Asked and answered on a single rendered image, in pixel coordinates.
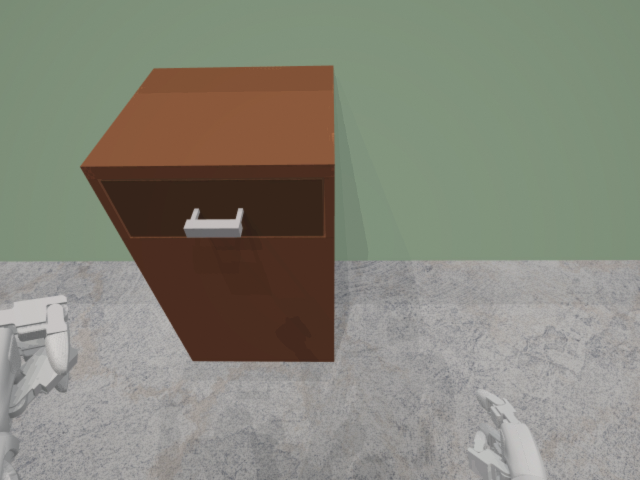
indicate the handle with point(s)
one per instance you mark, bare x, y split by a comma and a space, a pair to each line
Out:
213, 228

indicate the left robot hand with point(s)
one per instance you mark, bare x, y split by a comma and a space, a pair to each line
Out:
38, 330

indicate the left robot forearm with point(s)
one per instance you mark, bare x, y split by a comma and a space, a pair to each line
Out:
9, 448

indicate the right robot hand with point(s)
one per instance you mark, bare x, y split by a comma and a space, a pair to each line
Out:
515, 450

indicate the cabinet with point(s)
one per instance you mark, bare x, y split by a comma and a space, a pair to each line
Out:
248, 298

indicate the drawer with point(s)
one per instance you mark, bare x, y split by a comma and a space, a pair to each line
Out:
292, 206

